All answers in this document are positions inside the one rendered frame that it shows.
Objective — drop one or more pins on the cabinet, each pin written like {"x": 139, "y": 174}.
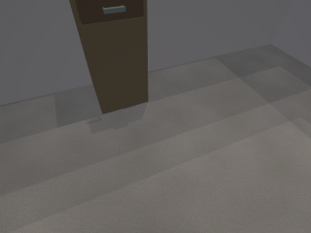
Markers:
{"x": 116, "y": 53}

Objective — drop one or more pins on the handle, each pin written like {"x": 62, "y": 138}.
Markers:
{"x": 113, "y": 10}

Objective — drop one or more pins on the drawer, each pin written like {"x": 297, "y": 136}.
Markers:
{"x": 91, "y": 11}

